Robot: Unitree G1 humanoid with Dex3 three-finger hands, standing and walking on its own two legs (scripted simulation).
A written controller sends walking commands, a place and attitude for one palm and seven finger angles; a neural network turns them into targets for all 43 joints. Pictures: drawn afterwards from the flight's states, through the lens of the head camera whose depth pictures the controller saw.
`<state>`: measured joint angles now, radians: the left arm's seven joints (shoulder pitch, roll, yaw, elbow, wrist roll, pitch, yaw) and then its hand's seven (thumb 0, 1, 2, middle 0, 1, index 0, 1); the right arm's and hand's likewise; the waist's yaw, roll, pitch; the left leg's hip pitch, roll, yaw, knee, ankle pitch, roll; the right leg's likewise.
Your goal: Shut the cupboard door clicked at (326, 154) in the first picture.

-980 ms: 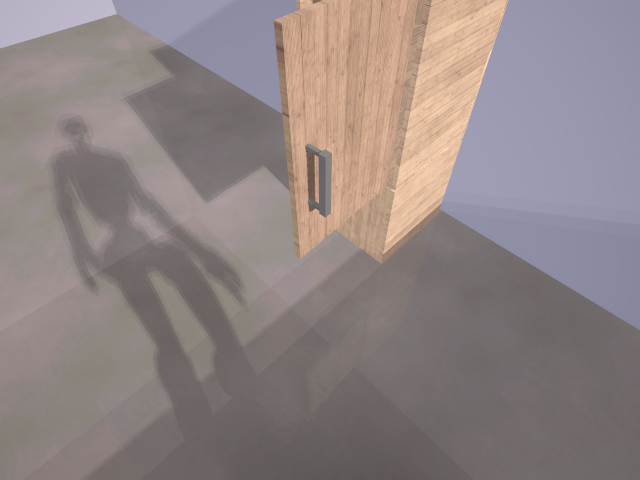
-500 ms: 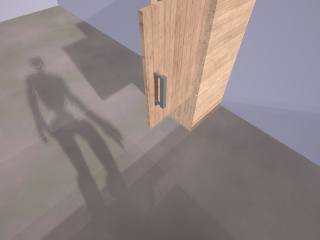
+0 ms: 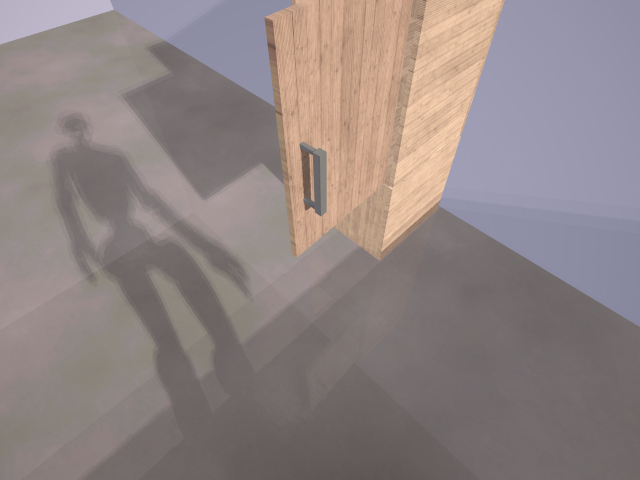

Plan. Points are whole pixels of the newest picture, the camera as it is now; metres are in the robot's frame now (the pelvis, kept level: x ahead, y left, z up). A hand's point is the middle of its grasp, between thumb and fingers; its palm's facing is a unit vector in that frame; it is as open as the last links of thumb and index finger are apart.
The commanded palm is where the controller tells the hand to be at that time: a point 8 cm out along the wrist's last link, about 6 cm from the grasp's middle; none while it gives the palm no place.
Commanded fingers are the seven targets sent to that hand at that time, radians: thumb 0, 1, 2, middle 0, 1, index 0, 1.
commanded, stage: walk around to get in front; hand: left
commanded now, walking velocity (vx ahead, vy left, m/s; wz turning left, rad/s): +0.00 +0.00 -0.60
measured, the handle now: (313, 180) +0.70 +0.05 -0.09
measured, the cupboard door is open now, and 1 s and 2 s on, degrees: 93 93 93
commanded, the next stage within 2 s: none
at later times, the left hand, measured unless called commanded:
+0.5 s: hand out of the picture +0.08 +0.17 -0.18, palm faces -0.20 -0.94 -0.26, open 7.4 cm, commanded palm none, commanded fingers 0.00 0.90 0.90 -0.20 -0.30 -0.20 -0.30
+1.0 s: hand out of the picture +0.14 +0.14 -0.19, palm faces -0.44 -0.87 -0.21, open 7.4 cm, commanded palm none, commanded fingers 0.00 0.90 0.90 -0.20 -0.30 -0.20 -0.30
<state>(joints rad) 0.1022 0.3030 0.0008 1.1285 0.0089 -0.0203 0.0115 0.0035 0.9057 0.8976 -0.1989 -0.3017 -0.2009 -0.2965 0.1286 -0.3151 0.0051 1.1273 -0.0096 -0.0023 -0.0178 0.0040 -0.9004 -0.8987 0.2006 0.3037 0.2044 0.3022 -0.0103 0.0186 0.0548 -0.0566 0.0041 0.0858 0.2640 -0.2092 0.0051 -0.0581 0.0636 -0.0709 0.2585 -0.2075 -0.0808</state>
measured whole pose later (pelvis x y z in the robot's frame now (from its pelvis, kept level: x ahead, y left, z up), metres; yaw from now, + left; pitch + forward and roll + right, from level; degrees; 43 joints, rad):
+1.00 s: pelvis -0.02 -0.01 -0.02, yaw -30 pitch +2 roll -1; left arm 0.17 0.27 0.08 0.92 0.02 0.07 -0.01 0.00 0.91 0.90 -0.20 -0.30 -0.20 -0.30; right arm 0.07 -0.20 -0.03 0.86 -0.01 0.01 -0.04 0.00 -0.90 -0.90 0.20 0.30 0.20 0.30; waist 0.04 -0.06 0.10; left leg -0.28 0.03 0.00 0.55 -0.29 -0.01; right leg -0.45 0.10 0.14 0.82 -0.44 0.03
